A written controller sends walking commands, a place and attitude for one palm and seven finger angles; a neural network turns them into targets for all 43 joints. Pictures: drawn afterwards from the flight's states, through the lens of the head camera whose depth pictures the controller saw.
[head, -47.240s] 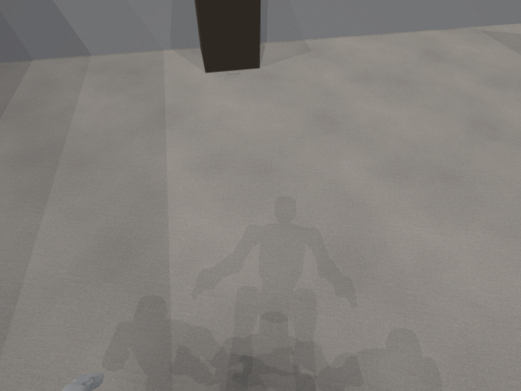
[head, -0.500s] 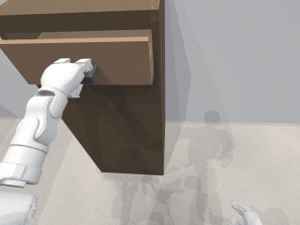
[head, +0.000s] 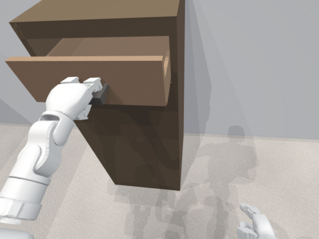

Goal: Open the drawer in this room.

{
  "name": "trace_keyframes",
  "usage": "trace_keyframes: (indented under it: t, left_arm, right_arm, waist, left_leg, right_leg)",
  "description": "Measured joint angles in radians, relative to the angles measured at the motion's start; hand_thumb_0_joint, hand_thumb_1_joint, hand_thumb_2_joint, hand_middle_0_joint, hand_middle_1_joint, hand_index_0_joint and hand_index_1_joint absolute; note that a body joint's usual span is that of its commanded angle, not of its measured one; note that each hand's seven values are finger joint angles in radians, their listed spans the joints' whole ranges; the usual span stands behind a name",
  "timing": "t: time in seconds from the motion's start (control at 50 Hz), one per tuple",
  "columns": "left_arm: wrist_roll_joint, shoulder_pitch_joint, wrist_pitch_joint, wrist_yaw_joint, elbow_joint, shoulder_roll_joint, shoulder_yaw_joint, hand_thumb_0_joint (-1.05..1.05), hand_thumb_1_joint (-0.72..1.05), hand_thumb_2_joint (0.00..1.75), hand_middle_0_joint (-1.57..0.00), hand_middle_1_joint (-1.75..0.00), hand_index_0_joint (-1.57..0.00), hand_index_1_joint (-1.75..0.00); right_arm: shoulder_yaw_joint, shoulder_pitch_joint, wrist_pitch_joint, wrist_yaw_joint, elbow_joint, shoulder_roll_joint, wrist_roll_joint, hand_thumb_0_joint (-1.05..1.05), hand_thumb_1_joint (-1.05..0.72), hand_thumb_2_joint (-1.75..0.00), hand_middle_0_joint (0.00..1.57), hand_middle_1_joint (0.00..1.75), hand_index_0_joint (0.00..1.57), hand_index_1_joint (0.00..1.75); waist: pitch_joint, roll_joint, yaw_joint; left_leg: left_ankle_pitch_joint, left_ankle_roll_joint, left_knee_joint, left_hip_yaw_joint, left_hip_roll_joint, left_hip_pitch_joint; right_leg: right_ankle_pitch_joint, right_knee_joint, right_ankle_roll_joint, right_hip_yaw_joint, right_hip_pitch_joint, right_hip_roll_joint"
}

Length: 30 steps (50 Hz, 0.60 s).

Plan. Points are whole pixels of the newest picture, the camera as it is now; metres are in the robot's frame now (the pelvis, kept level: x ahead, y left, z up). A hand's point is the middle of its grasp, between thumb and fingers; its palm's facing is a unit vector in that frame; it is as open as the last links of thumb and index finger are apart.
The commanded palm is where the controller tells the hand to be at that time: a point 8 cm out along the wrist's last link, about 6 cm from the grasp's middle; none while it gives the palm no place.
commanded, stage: pull the drawer open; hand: left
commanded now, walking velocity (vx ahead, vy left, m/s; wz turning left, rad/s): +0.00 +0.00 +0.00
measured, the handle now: (84, 92) +0.41 +0.22 +0.18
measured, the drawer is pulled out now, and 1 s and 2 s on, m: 0.10 0.23 0.30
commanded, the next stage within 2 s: open the thumb to release the handle in 1.86 s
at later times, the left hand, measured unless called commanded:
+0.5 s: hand (71, 134) +0.30 +0.22 +0.15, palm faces +0.06 -0.07 -1.00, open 5.4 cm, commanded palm +0.26 +0.23 +0.22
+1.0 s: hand (57, 160) +0.24 +0.22 +0.15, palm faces +0.08 -0.08 -0.99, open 5.4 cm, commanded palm +0.20 +0.23 +0.22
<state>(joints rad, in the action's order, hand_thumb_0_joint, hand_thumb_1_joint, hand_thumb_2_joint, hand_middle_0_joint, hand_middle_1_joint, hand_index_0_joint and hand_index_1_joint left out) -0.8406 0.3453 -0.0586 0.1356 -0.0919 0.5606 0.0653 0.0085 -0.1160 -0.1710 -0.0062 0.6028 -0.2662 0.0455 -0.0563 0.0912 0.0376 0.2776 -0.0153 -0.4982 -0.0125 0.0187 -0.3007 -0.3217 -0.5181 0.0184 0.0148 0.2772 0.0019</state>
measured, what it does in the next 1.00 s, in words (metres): stands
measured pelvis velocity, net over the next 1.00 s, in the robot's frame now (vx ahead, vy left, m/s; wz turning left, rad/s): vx -0.01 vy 0.00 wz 0.00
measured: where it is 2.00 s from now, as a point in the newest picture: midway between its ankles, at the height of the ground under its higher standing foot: outside the picture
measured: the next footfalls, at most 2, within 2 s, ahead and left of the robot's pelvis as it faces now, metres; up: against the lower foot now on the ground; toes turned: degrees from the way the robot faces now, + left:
none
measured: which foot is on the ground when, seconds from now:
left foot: down 0.00-1.00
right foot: down 0.00-1.00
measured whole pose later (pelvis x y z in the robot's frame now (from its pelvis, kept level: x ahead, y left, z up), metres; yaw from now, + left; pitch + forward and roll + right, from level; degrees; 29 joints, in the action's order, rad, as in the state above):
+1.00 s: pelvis -0.01 +0.00 +0.00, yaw +0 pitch +1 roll +0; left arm -0.75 -0.20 -0.02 0.09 0.39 0.61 -0.06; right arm 0.02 -0.09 -0.12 0.00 0.58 -0.27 0.02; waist -0.04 0.11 0.08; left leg 0.27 -0.01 -0.50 -0.01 0.01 -0.25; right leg -0.31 -0.52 0.02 0.02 0.23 0.01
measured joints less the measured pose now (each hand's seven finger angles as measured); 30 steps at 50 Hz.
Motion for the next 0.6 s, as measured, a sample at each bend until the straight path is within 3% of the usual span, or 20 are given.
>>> trace_keyframes:
  t: [0.22,0.6]
  left_arm:
    - [0.020,-0.136,0.008,-0.003,0.128,0.014,-0.041,0.00,0.74,0.81,-0.33,-1.35,-0.42,-1.35]
    - [0.048,-0.312,0.014,-0.018,0.298,0.023,-0.063,-0.01,0.74,0.82,-0.33,-1.35,-0.43,-1.34]
  right_arm:
    - [0.001,0.006,0.014,0.003,-0.003,-0.005,-0.006,0.01,-0.90,-0.90,0.20,0.30,0.20,0.30]
    - [0.010,0.032,0.040,0.005,-0.014,-0.001,-0.013,0.01,-0.90,-0.90,0.20,0.30,0.20,0.30]
  waist:
    - [0.007,0.005,0.002]
    - [0.012,0.014,0.029]
  left_leg:
    - [-0.006,0.002,0.014,-0.006,-0.002,0.023]
    - [-0.010,0.005,0.012,0.005,-0.001,0.041]
  right_leg:
    - [0.005,0.008,0.001,-0.006,-0.018,0.002]
    - [0.007,0.009,0.003,0.005,-0.041,0.001]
